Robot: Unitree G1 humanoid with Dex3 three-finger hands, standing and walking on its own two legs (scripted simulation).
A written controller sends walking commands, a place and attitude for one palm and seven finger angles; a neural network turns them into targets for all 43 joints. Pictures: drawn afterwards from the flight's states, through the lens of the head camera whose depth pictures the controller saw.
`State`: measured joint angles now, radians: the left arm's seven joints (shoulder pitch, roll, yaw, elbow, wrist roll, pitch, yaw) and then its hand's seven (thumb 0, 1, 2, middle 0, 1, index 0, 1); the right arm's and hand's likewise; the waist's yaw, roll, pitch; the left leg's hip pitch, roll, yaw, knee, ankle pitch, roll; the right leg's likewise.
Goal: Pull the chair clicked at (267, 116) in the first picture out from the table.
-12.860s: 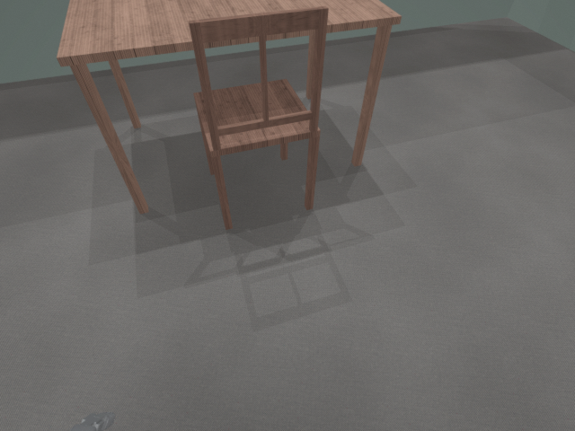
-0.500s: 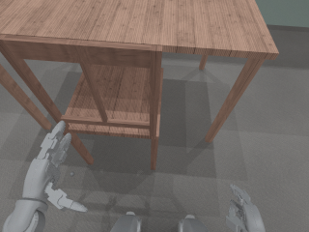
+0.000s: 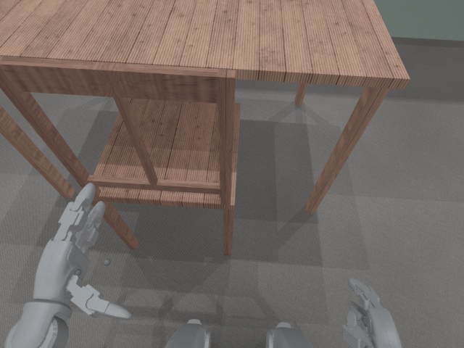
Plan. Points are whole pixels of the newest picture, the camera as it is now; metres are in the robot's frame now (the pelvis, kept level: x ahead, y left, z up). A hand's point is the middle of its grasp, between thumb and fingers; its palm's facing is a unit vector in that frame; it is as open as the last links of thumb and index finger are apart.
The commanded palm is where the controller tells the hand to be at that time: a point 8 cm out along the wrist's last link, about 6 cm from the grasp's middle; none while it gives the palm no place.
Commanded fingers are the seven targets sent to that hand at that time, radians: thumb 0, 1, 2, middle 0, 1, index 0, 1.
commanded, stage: aim the fingers beside a spindle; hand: left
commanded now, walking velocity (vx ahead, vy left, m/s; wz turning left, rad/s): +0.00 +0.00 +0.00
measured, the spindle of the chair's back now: (140, 146) +0.51 +0.23 -0.01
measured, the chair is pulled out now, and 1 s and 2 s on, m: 0.00 0.00 0.00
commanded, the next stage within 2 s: none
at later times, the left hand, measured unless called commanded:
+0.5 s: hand (117, 248) +0.27 +0.20 +0.03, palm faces -0.02 -1.00 -0.06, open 16.9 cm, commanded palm +0.25 +0.25 +0.03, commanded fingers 0.00 -0.50 0.30 -0.06 -0.08 -0.06 -0.08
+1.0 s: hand (124, 225) +0.32 +0.21 +0.01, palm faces -0.02 -1.00 -0.04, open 16.9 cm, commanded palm +0.30 +0.26 +0.01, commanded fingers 0.00 -0.50 0.30 -0.06 -0.08 -0.06 -0.08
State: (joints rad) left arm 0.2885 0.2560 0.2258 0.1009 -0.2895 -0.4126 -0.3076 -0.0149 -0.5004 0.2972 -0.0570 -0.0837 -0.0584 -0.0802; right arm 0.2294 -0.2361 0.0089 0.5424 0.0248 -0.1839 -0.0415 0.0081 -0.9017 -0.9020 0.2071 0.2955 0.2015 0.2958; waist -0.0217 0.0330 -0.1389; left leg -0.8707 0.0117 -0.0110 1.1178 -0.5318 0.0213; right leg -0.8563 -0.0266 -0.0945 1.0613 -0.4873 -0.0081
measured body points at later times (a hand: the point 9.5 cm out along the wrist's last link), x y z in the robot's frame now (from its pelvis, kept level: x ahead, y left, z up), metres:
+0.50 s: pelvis -0.01 -0.01 -0.01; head +0.08 -0.01 +0.43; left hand +0.26 +0.25 +0.03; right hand +0.16 -0.26 -0.10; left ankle +0.00 +0.10 -0.66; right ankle +0.02 -0.12 -0.66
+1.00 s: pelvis -0.01 +0.00 -0.02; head +0.10 +0.01 +0.42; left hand +0.31 +0.26 +0.01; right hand +0.14 -0.26 -0.12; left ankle +0.00 +0.10 -0.66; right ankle +0.02 -0.12 -0.66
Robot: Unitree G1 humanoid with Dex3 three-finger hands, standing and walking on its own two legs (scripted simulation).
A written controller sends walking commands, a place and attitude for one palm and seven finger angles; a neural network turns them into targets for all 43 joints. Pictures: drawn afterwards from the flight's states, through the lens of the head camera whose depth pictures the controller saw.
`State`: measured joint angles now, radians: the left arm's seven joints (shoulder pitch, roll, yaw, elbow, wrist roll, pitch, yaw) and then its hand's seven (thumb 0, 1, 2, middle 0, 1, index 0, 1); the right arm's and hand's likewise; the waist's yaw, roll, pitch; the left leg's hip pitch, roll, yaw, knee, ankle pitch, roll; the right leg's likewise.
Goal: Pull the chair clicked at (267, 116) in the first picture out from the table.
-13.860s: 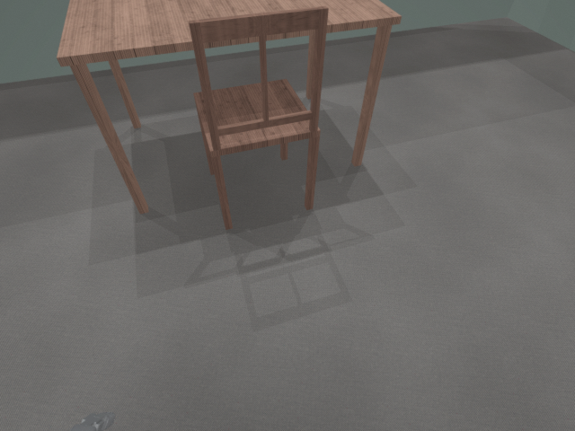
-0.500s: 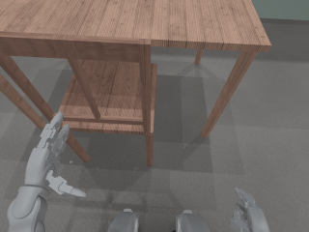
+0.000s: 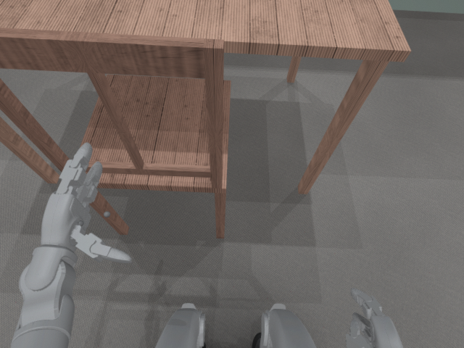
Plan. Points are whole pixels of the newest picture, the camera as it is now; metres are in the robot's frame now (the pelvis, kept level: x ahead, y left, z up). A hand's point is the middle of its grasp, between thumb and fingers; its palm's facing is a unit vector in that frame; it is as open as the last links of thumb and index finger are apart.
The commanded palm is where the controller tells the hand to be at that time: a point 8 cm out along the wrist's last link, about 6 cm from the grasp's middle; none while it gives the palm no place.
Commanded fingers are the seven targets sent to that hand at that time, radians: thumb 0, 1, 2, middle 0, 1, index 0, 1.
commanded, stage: aim the fingers beside a spindle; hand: left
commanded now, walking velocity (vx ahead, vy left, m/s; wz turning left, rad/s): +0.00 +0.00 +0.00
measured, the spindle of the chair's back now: (122, 128) +0.51 +0.24 +0.01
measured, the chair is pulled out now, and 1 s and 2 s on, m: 0.00 0.00 0.00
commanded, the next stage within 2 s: push the fingers through the gap in 1.10 s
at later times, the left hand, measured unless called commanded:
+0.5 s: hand (115, 194) +0.37 +0.22 +0.00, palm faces -0.01 -1.00 -0.03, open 17.0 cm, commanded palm +0.35 +0.26 +0.01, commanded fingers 0.00 -0.50 0.30 -0.06 -0.08 -0.06 -0.08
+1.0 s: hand (119, 196) +0.36 +0.21 +0.00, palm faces -0.02 -1.00 -0.03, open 17.0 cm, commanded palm +0.35 +0.26 +0.01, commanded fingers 0.00 -0.50 0.30 -0.06 -0.08 -0.06 -0.08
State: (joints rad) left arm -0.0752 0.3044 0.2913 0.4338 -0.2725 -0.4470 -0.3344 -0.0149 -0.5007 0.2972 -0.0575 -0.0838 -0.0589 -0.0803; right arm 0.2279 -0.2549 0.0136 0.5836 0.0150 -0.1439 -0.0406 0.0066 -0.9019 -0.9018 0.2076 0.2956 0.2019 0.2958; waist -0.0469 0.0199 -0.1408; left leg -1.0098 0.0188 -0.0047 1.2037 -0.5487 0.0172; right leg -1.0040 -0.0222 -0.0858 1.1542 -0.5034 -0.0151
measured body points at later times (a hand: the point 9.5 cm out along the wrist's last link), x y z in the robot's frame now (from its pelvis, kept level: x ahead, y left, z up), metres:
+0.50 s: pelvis +0.00 +0.01 -0.01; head +0.12 +0.03 +0.42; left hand +0.36 +0.27 +0.01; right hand +0.12 -0.25 -0.12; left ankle +0.01 +0.11 -0.64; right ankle +0.03 -0.12 -0.64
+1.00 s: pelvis +0.00 +0.01 -0.01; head +0.12 +0.02 +0.42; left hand +0.36 +0.26 +0.01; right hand +0.12 -0.25 -0.12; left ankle +0.01 +0.11 -0.64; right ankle +0.03 -0.12 -0.64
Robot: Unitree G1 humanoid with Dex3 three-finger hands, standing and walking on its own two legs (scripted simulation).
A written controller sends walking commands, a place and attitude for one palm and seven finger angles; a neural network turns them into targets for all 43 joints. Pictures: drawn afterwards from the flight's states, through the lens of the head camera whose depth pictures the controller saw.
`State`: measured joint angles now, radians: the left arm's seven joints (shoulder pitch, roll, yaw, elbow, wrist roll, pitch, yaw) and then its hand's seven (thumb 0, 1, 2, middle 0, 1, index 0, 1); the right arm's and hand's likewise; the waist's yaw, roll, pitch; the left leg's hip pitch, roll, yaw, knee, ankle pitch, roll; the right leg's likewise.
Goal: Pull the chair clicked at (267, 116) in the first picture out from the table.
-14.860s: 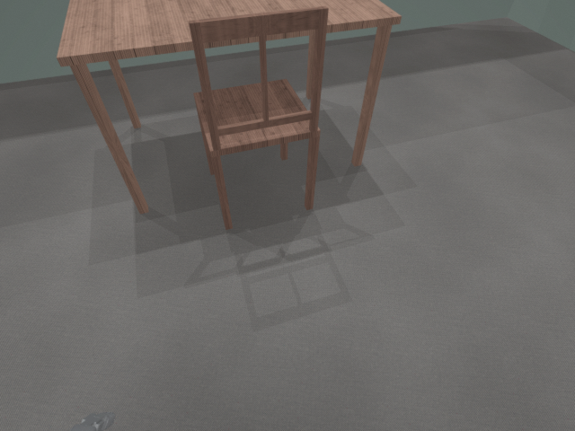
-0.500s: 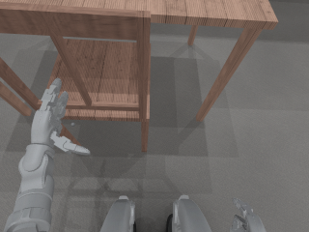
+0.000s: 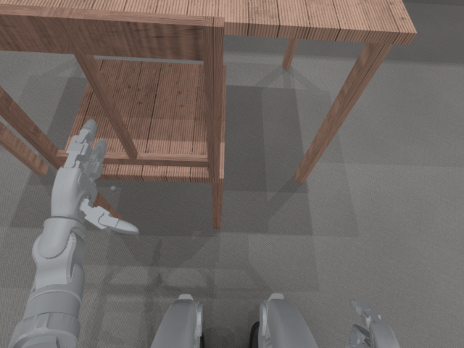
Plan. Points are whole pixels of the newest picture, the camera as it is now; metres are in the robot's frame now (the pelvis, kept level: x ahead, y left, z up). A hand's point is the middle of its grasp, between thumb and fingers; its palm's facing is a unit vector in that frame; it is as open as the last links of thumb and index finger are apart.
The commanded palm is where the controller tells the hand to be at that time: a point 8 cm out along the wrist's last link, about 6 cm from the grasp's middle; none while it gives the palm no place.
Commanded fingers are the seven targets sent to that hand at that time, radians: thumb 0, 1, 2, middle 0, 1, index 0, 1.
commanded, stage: aim the fingers beside a spindle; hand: left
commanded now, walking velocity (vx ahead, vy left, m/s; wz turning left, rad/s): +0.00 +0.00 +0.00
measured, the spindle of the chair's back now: (113, 115) +0.51 +0.23 +0.02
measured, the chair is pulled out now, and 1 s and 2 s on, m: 0.00 0.00 0.00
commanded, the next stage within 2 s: push the fingers through the gap in 0.10 s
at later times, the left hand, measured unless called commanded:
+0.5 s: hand (115, 172) +0.40 +0.21 +0.02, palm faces -0.01 -1.00 -0.03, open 17.0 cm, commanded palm +0.38 +0.26 +0.02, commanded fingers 0.00 -0.50 0.30 -0.06 -0.08 -0.06 -0.08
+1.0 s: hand (124, 148) +0.44 +0.20 +0.02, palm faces +0.00 -1.00 -0.03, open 17.0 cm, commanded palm +0.42 +0.25 +0.02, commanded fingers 0.00 -0.50 0.30 -0.06 -0.08 -0.06 -0.08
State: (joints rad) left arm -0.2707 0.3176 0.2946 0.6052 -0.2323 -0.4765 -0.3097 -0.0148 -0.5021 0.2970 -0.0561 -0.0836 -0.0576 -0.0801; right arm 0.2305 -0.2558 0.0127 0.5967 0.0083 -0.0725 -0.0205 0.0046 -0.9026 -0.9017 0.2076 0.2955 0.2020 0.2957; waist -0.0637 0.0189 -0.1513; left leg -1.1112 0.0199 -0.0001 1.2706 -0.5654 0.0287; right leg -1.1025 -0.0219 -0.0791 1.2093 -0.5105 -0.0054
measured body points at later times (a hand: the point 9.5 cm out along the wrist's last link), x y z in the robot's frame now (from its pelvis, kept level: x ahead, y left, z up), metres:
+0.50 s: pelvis +0.00 +0.00 +0.00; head +0.13 +0.02 +0.43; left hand +0.39 +0.26 +0.02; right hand +0.12 -0.26 -0.11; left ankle +0.02 +0.10 -0.63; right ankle +0.03 -0.12 -0.63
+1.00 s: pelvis +0.00 +0.00 -0.01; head +0.14 +0.02 +0.42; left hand +0.44 +0.26 +0.02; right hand +0.07 -0.27 -0.12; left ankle +0.02 +0.10 -0.63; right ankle +0.03 -0.12 -0.63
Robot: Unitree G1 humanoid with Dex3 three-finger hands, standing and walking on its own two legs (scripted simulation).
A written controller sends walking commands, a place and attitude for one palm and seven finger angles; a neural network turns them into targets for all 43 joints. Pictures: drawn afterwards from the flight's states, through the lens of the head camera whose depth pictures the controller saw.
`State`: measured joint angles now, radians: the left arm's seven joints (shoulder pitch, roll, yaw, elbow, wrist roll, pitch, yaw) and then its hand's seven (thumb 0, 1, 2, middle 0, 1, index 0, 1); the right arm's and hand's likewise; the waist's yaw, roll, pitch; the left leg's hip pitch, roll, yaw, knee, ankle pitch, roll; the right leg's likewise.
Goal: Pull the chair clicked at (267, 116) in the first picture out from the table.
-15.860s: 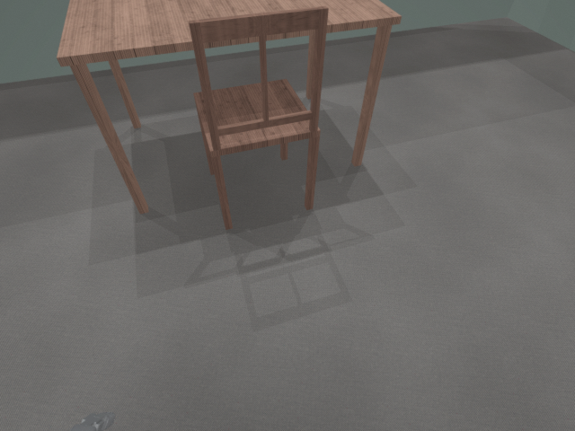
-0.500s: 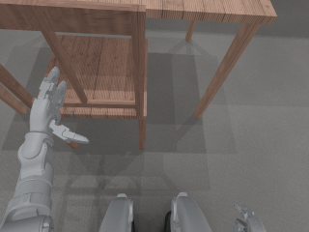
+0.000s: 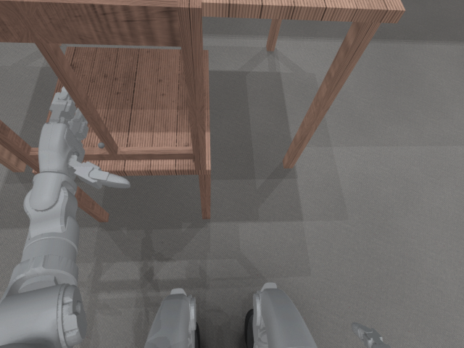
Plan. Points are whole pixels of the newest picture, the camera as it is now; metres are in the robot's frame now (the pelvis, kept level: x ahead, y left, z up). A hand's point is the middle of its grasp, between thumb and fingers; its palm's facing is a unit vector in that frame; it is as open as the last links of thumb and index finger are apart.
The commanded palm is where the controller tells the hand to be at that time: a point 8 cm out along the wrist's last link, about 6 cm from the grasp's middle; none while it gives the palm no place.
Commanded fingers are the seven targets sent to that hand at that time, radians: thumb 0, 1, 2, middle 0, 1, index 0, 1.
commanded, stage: push the fingers through the gap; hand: left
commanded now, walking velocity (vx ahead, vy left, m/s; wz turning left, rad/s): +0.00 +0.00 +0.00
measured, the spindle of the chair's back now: (87, 109) +0.51 +0.24 +0.03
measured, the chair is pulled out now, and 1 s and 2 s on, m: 0.00 0.00 0.01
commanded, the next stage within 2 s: hook a spindle and tug to test in 0.80 s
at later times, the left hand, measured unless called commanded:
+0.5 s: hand (105, 124) +0.48 +0.21 +0.03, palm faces +0.03 -1.00 -0.03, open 17.0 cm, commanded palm +0.46 +0.25 +0.03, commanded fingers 0.00 -0.50 0.30 -0.06 -0.08 -0.06 -0.08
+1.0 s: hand (99, 127) +0.48 +0.22 +0.02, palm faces +0.03 -1.00 -0.03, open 16.9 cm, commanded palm +0.46 +0.25 +0.03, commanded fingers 0.00 -0.50 0.30 -0.17 -0.41 -0.17 -0.41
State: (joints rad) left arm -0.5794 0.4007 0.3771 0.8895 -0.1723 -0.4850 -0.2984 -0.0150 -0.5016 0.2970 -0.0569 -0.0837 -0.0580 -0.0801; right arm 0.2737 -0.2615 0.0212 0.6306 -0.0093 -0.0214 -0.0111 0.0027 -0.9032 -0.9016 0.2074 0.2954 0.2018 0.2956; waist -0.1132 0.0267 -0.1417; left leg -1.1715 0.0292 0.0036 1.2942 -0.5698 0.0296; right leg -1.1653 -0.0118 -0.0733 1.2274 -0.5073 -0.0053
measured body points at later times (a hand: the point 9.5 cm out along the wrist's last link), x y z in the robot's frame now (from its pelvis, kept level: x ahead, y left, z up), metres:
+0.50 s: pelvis +0.00 +0.00 -0.01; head +0.16 +0.02 +0.41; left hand +0.47 +0.26 +0.03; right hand +0.04 -0.27 -0.12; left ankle +0.01 +0.10 -0.62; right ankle +0.03 -0.12 -0.62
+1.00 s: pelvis +0.00 +0.01 +0.00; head +0.16 +0.03 +0.42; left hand +0.47 +0.27 +0.03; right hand +0.05 -0.26 -0.11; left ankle +0.01 +0.10 -0.62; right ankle +0.03 -0.12 -0.62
